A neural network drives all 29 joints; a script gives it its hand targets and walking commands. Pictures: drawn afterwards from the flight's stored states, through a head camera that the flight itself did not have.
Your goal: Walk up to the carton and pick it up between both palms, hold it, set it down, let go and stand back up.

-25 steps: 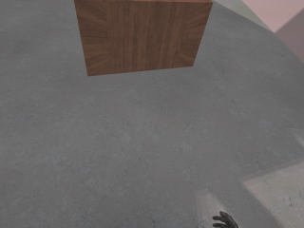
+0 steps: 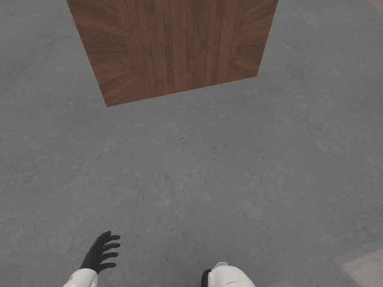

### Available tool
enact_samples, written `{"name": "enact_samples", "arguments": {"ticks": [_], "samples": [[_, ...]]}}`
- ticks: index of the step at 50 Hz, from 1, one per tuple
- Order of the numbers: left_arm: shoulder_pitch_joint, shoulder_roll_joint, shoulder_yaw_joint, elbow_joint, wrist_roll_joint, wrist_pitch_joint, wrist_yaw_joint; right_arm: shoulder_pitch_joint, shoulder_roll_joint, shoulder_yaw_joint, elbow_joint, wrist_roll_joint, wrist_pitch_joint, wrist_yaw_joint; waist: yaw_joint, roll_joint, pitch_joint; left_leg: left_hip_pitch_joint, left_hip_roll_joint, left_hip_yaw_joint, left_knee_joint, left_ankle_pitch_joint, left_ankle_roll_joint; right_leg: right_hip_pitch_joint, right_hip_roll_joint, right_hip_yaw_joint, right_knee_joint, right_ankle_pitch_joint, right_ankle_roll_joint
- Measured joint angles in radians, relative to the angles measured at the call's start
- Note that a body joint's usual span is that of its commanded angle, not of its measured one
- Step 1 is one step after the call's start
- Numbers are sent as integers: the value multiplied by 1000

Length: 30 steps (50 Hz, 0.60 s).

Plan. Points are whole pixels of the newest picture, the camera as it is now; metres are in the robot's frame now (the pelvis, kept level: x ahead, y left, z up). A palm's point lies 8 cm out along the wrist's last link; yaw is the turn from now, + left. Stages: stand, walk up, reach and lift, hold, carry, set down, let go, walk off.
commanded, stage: walk up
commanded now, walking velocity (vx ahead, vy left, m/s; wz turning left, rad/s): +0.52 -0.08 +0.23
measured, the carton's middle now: out of the picture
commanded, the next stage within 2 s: none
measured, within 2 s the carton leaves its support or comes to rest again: neither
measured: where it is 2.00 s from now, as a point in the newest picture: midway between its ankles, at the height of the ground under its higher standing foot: (160, 156)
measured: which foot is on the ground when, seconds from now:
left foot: up 0.00-0.42, down 0.44-0.88, up 0.90-1.00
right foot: down 0.00-0.48, up 0.50-0.84, down 0.86-1.00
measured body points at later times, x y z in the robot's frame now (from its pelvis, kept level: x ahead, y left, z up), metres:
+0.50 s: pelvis +0.26 +0.03 +0.02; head +0.29 +0.05 +0.47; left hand +0.15 +0.23 -0.13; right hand +0.47 -0.15 -0.09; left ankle +0.34 +0.15 -0.71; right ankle +0.13 -0.10 -0.68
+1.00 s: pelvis +0.50 -0.02 +0.02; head +0.51 -0.06 +0.47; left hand +0.58 +0.23 -0.09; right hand +0.49 -0.26 -0.15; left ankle +0.39 +0.13 -0.61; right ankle +0.56 -0.11 -0.70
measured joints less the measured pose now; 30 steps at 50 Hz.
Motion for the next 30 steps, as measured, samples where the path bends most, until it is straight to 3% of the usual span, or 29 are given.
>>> {"name": "enact_samples", "arguments": {"ticks": [2, 3, 6, 13, 17, 21, 23, 25, 28, 30], "samples": [[46, -2, 13, 36, -11, 1, 8, -53, -5, -6, -21, 6, 1, 3, 28, -3, 7, -161, -11, -2, 337, 77, 20, 50, 2, -7, 4, -54, 3], [77, -2, 18, 59, -9, 4, 13, -85, -13, -14, -32, 2, 0, 6, 40, 0, 7, -231, -6, 2, 428, 122, 27, 85, 8, -14, -16, -63, 6], [180, 6, 30, 137, -4, 4, 26, -187, -42, -37, -82, -22, 2, 16, 70, 9, 5, -407, 22, 16, 467, 193, 37, 192, 24, -33, -98, -77, 1], [403, 28, 23, 243, 8, -28, 25, -336, -71, -55, -155, -34, 39, 23, 150, 8, -33, -599, 63, 40, 178, 292, -4, 379, 34, -54, -238, -122, 16], [475, 16, 8, 256, 3, -27, 17, -395, -52, -36, -155, -34, 49, 45, 177, 0, -52, -553, 88, 78, -136, 354, -17, 459, 19, -64, -277, -168, 42], [510, -6, -2, 262, -2, -16, 10, -443, -19, -18, -155, -39, 40, 53, 208, -20, -63, -447, 70, 126, -332, 324, -9, 517, -7, -54, -272, -236, 76], [513, -10, -6, 266, -6, -10, 10, -459, 2, -14, -157, -43, 23, 47, 213, -51, -59, -397, 40, 158, -387, 423, 0, 519, -49, -40, -205, -297, 96], [497, -15, -11, 269, -19, 2, 14, -463, 20, -12, -167, -51, 0, 36, 209, -77, -49, -394, 28, 192, -328, 383, 5, 421, -86, 9, 40, -319, 84], [443, -2, 5, 266, -23, 25, 16, -397, 36, -13, -157, -40, -13, 17, 153, -77, -49, -341, 34, 188, -316, 298, 2, 253, -57, 66, 399, -306, 73], [391, 21, 17, 248, -20, 26, 15, -329, 34, -19, -127, -41, -11, 8, 115, -84, -54, -290, 31, 184, -355, 291, -5, 155, -62, 73, 490, -245, 78]]}}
